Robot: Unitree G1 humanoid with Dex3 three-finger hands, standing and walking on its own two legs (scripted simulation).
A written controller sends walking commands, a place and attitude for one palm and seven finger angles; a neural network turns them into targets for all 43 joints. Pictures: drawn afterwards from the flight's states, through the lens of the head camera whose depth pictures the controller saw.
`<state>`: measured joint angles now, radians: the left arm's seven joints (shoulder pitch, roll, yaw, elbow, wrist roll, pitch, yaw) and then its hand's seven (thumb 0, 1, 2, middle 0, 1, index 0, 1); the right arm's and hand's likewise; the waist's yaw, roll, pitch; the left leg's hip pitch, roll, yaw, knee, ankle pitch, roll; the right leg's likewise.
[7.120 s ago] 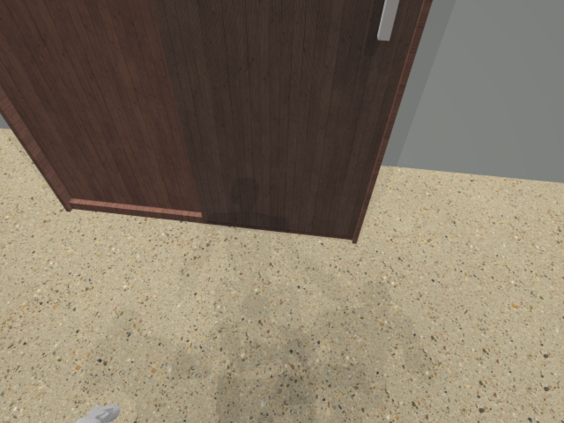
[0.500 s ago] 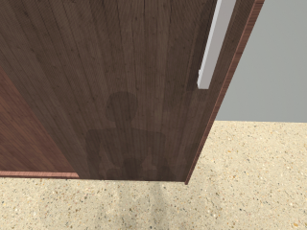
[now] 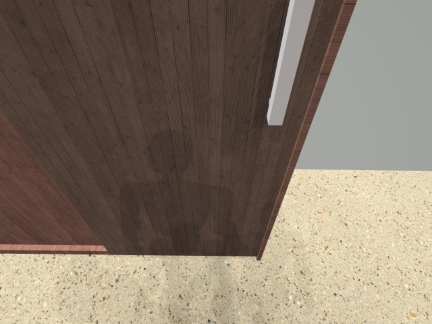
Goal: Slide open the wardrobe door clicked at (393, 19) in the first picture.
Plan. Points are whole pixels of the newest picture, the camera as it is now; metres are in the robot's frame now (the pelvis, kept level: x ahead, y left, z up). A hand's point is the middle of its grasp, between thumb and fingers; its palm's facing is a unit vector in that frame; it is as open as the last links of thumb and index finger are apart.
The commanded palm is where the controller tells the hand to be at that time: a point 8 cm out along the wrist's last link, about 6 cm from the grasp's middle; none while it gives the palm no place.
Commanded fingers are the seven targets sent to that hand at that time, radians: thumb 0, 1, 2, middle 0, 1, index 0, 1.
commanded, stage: raise the hand with hooked fingers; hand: right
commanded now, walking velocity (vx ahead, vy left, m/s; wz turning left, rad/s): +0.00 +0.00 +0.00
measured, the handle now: (284, 58) +0.50 -0.09 +0.25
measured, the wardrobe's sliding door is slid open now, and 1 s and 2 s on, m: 0.00 0.00 0.00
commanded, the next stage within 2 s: none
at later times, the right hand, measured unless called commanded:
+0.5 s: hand out of the picture +0.14 -0.21 -0.01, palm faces +0.00 +1.00 -0.01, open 8.4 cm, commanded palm +0.12 -0.27 +0.01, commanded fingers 0.00 -0.41 -0.69 0.23 0.62 0.23 0.62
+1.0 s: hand (419, 281) +0.18 -0.27 +0.10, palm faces +0.03 +1.00 -0.07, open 11.5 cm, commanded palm +0.15 -0.31 +0.12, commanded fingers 0.00 0.17 -0.44 0.28 0.99 0.28 0.99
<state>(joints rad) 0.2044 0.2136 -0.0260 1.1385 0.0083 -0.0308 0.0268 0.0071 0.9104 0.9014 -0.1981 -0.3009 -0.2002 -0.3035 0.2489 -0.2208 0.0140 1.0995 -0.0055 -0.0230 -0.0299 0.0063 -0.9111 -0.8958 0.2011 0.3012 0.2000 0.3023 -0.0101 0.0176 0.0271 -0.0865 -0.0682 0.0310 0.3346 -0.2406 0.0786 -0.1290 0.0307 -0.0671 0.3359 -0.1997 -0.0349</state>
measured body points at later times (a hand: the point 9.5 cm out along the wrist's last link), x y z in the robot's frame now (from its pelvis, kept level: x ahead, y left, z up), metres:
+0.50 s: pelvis -0.04 +0.00 -0.05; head -0.03 +0.01 +0.40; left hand +0.18 +0.24 -0.09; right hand +0.13 -0.26 +0.00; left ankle -0.04 +0.06 -0.75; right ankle -0.01 -0.09 -0.75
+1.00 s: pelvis -0.04 -0.02 -0.02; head -0.04 -0.01 +0.43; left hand +0.13 +0.21 -0.09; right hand +0.17 -0.32 +0.10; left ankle -0.04 +0.06 -0.75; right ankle -0.01 -0.09 -0.75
